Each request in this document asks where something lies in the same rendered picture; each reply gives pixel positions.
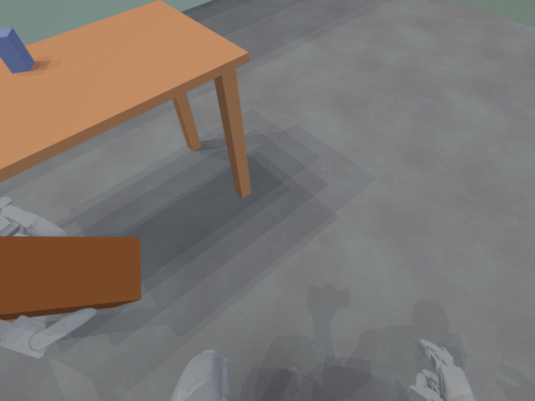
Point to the table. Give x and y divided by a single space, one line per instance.
93 78

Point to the robot right hand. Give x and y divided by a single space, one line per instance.
452 383

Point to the sponge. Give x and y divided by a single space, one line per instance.
47 275

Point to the robot left thigh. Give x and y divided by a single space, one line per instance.
205 378

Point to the robot left hand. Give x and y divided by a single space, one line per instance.
27 335

